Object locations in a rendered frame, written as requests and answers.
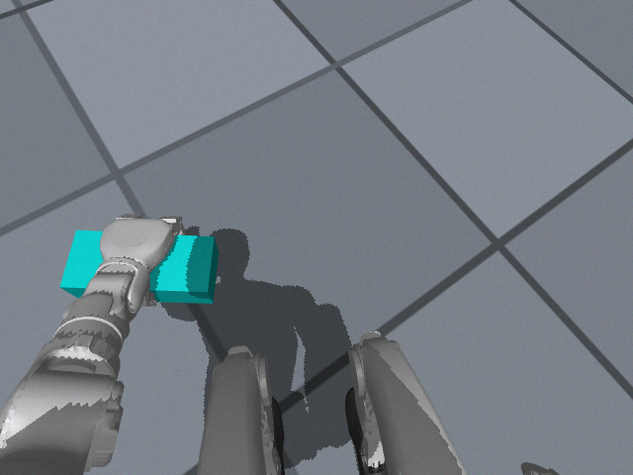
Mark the left robot arm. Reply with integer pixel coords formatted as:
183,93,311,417
0,257,150,475

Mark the right robot foot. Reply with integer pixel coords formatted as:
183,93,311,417
345,387,388,475

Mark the left robot hand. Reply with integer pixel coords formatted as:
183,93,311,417
100,214,185,306

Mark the carton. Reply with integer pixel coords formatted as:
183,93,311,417
60,230,219,304

